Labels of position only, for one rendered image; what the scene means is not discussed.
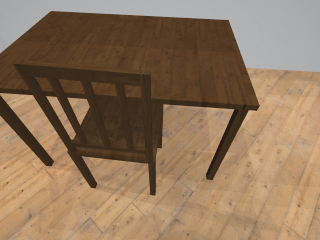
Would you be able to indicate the chair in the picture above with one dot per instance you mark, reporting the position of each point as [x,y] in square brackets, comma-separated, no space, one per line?
[113,130]

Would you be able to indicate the table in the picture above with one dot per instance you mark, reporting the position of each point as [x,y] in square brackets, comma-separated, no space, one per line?
[192,62]

